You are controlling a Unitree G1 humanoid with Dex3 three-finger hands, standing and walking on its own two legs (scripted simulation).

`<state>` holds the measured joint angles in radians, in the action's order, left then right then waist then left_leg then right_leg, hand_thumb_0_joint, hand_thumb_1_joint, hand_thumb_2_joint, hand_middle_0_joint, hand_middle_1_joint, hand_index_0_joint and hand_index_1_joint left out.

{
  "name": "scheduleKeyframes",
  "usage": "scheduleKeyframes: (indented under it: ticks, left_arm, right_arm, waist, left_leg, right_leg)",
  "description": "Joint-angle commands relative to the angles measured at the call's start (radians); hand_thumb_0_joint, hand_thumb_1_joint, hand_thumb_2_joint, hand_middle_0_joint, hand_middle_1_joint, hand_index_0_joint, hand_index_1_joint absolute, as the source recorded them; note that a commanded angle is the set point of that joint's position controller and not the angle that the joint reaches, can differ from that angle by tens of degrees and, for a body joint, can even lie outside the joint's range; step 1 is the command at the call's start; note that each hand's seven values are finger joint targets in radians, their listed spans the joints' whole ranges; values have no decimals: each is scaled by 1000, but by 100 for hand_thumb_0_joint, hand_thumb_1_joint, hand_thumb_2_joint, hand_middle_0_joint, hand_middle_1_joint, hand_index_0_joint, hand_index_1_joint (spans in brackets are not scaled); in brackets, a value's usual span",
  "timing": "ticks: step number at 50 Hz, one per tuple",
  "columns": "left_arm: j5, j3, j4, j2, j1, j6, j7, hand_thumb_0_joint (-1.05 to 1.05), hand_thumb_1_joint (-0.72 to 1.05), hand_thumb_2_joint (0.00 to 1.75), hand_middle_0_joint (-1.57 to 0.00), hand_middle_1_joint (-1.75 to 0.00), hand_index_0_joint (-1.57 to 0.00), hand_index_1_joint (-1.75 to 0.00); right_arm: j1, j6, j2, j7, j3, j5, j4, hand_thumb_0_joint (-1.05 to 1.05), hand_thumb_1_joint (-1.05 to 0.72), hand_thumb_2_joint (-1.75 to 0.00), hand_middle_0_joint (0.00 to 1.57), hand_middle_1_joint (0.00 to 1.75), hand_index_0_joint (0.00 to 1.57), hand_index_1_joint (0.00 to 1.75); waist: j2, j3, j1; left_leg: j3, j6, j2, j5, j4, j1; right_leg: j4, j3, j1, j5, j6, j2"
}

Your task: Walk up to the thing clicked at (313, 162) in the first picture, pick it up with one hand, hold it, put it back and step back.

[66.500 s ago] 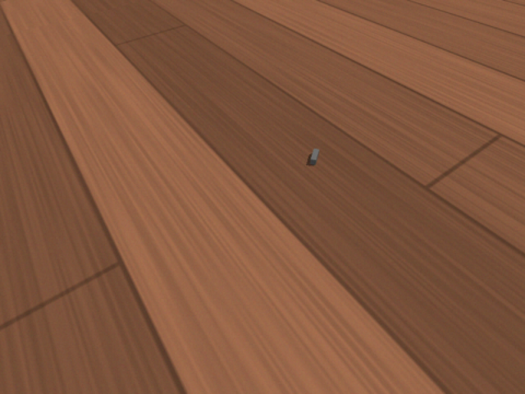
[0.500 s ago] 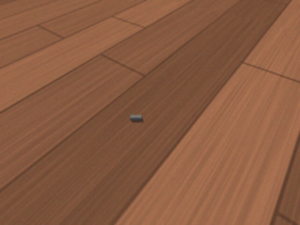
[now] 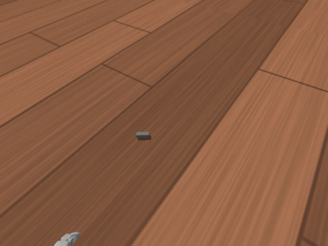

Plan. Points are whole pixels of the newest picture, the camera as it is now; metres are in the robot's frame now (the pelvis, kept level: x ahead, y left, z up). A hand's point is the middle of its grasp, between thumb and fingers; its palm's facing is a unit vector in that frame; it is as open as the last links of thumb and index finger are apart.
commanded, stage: step back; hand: left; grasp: from above
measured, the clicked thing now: (142, 134) +1.00 +0.21 -0.75
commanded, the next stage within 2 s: stand in 0.06 s
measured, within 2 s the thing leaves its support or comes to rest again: neither
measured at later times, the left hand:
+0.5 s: hand out of the picture +0.08 +0.26 -0.14, palm faces -0.02 -0.94 -0.34, open 7.4 cm
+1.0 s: hand out of the picture +0.07 +0.24 -0.14, palm faces -0.05 -0.94 -0.35, open 7.4 cm
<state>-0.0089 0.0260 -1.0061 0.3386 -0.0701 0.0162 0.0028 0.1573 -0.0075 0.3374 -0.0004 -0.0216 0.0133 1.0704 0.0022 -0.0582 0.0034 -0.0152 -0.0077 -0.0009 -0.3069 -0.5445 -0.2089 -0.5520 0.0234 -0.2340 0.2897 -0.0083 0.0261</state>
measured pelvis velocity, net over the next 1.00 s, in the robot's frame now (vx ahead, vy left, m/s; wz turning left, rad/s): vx -0.01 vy -0.01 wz -0.01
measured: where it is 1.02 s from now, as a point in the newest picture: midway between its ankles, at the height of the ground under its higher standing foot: outside the picture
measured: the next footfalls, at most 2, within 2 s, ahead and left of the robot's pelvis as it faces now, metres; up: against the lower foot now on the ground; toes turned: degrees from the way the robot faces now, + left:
none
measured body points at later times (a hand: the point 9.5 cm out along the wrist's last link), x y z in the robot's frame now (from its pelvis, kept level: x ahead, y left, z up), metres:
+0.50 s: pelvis +0.00 +0.01 +0.01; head +0.01 +0.01 +0.46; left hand +0.08 +0.31 -0.12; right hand +0.11 -0.29 -0.11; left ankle -0.01 +0.13 -0.73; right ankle +0.00 -0.12 -0.73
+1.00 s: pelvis -0.01 -0.01 +0.02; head +0.00 -0.01 +0.46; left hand +0.07 +0.29 -0.12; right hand +0.05 -0.31 -0.12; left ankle -0.01 +0.12 -0.73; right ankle +0.00 -0.12 -0.73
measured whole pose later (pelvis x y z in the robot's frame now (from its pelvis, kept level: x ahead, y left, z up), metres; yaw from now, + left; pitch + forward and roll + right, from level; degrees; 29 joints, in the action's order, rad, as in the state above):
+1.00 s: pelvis -0.01 -0.01 +0.02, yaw -1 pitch -2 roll +0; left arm -0.01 -0.01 -1.13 0.35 -0.11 0.01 0.00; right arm 0.11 0.00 0.35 -0.01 0.00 0.01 1.15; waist 0.00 -0.06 0.00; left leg 0.00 -0.02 -0.02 -0.18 -0.31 -0.10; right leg -0.34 0.02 -0.13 0.16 0.00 0.01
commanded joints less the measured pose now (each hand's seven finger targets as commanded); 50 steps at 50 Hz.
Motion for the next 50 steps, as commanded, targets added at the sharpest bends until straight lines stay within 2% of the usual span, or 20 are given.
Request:
scheduleKeyframes:
  ticks: [1, 2, 3, 5, 6, 8, 13, 18, 22, 25, 27, 30, 31, 34, 37, 40, 41, 45, 46, 50]
  left_arm:
    - [8, 59, 38, 246, 40, 27, 15, 0, 90, 90, -20, -30, -20, -30]
    - [8, 59, 36, 242, 51, 26, 15, 0, 90, 90, -20, -30, -20, -30]
    - [18, 33, 4, 187, 12, 19, 10, 0, 90, 90, -20, -30, -20, -30]
    - [13, 32, 0, 200, 38, 18, 9, 0, 90, 90, -20, -30, -20, -30]
    - [14, 29, -5, 200, 48, 16, 7, 0, 90, 90, -20, -30, -20, -30]
    - [10, 27, -11, 202, 60, 15, 7, 0, 90, 90, -20, -30, -20, -30]
    - [3, 19, -39, 210, 70, 17, 5, 0, 90, 90, -20, -30, -20, -30]
    - [1, 17, -57, 213, 60, 22, 5, 0, 90, 90, -20, -30, -20, -30]
    - [-1, 12, -67, 212, 51, 20, 5, 0, 90, 90, -20, -30, -20, -30]
    - [-2, 13, -69, 220, 43, 21, 5, 0, 90, 90, -20, -30, -20, -30]
    - [0, 12, -72, 220, 42, 20, 3, 0, 90, 90, -20, -30, -20, -30]
    - [-3, 11, -80, 223, 25, 20, 3, 0, 90, 90, -20, -30, -20, -30]
    - [-3, 11, -77, 224, 24, 21, 3, 0, 90, 90, -20, -30, -20, -30]
    - [-3, 9, -75, 223, 16, 23, 2, 0, 90, 90, -20, -30, -20, -30]
    - [-2, 9, -73, 227, 17, 25, 4, 0, 90, 90, -20, -30, -20, -30]
    - [-1, 8, -78, 230, 4, 24, 4, 0, 90, 90, -20, -30, -20, -30]
    - [0, 9, -73, 232, 2, 26, 5, 0, 90, 90, -20, -30, -20, -30]
    - [1, 8, -70, 236, 4, 26, 5, 0, 90, 90, -20, -30, -20, -30]
    - [1, 7, -68, 232, 2, 26, 5, 0, 90, 90, -20, -30, -20, -30]
    - [3, 9, -71, 234, 4, 20, 5, 0, 90, 90, -20, -30, -20, -30]
  right_arm:
    - [-47, -32, 222, 16, -43, 4, -42, 0, -90, -90, 20, 30, 20, 30]
    - [-42, -33, 220, 19, -44, 2, -36, 0, -90, -90, 20, 30, 20, 30]
    - [-61, -38, 230, 14, -36, -4, -38, 0, -90, -90, 20, 30, 20, 30]
    - [-78, -40, 225, 15, -37, -6, -36, 0, -90, -90, 20, 30, 20, 30]
    - [-82, -40, 225, 15, -34, -6, -30, 0, -90, -90, 20, 30, 20, 30]
    - [-108, -38, 219, 16, -34, -8, -30, 0, -90, -90, 20, 30, 20, 30]
    - [-130, -34, 216, 14, -31, -7, -21, 0, -90, -90, 20, 30, 20, 30]
    - [-137, -31, 218, 11, -31, -7, -15, 0, -90, -90, 20, 30, 20, 30]
    - [-148, -27, 215, 8, -28, -7, -7, 0, -90, -90, 20, 30, 20, 30]
    - [-150, -27, 218, 6, -30, -5, -8, 0, -90, -90, 20, 30, 20, 30]
    - [-141, -27, 216, 4, -26, -4, -2, 0, -90, -90, 20, 30, 20, 30]
    - [-150, -25, 213, 0, -28, -4, 1, 0, -90, -90, 20, 30, 20, 30]
    - [-148, -25, 216, 0, -29, -3, 1, 0, -90, -90, 20, 30, 20, 30]
    - [-136, -24, 217, -2, -29, -2, 9, 0, -90, -90, 20, 30, 20, 30]
    - [-124, -22, 218, -2, -28, -2, 8, 0, -90, -90, 20, 30, 20, 30]
    - [-114, -22, 209, -2, -23, -4, 17, 0, -90, -90, 20, 30, 20, 30]
    - [-120, -23, 216, -2, -27, -2, 12, 0, -90, -90, 20, 30, 20, 30]
    - [-93, -21, 214, -2, -22, -2, 21, 0, -90, -90, 20, 30, 20, 30]
    - [-97, -22, 223, 0, -23, 0, 20, 0, -90, -90, 20, 30, 20, 30]
    - [-87, -21, 219, 2, -19, -2, 23, 0, -90, -90, 20, 30, 20, 30]
  waist:
    - [-19, 136, -20]
    - [-29, 152, -15]
    - [-60, 146, -20]
    - [-57, 170, -13]
    - [-61, 145, -14]
    - [-62, 151, -15]
    - [-20, 116, -5]
    - [-17, 127, -1]
    - [-5, 73, -3]
    - [-4, 91, -3]
    - [-19, 73, -2]
    - [5, 63, -8]
    - [1, 73, -8]
    - [-2, 63, -7]
    - [-1, 86, -2]
    - [6, 66, -6]
    - [2, 94, -6]
    - [3, 85, 0]
    - [-10, 95, -2]
    - [-8, 73, -5]
  left_leg:
    - [-82, 42, -110, 426, 100, 10]
    - [-78, 39, -115, 468, 101, 19]
    - [-105, 39, -127, 442, 154, 59]
    - [-100, 31, -133, 507, 161, 93]
    - [-103, 29, -133, 468, 185, 76]
    - [-92, 23, -132, 489, 194, 105]
    - [-83, 21, -131, 422, 230, 113]
    - [-74, 22, -131, 415, 248, 152]
    - [-80, 16, -125, 288, 282, 129]
    - [-74, 19, -127, 286, 283, 149]
    - [-76, 18, -123, 218, 301, 110]
    - [-83, 18, -123, 172, 304, 127]
    - [-79, 21, -123, 189, 298, 129]
    - [-78, 19, -115, 150, 299, 106]
    - [-79, 22, -120, 182, 291, 110]
    - [-86, 18, -117, 173, 297, 92]
    - [-79, 21, -122, 208, 286, 124]
    - [-77, 17, -121, 208, 284, 112]
    - [-73, 20, -122, 219, 278, 113]
    - [-77, 15, -123, 192, 287, 95]
  right_leg:
    - [81, -85, 146, -358, 45, 100]
    - [78, -75, 161, -377, 46, 100]
    - [98, -93, 158, -364, 36, 94]
    - [113, -86, 179, -402, 35, 95]
    - [126, -84, 177, -358, 29, 87]
    - [146, -82, 189, -384, 30, 94]
    - [202, -84, 183, -359, 23, 99]
    - [228, -85, 181, -373, 19, 104]
    - [266, -88, 140, -258, 14, 99]
    - [268, -91, 137, -258, 20, 103]
    - [276, -95, 144, -207, 17, 102]
    - [288, -98, 104, -135, 18, 99]
    - [289, -101, 109, -162, 20, 102]
    - [298, -109, 106, -132, 18, 103]
    - [286, -108, 123, -177, 21, 108]
    - [290, -108, 117, -151, 22, 104]
    - [282, -109, 123, -193, 24, 109]
    - [281, -114, 124, -201, 26, 109]
    - [279, -117, 131, -236, 25, 112]
    - [276, -115, 126, -191, 29, 106]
